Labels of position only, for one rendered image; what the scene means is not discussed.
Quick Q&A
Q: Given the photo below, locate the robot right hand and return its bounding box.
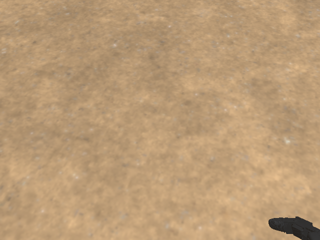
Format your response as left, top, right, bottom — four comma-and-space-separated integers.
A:
268, 216, 320, 240

